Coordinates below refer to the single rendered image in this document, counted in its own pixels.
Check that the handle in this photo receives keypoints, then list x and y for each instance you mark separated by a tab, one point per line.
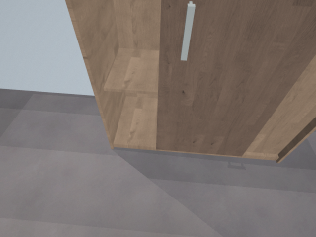
187	30

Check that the wardrobe door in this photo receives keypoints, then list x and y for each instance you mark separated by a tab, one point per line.
244	56
296	110

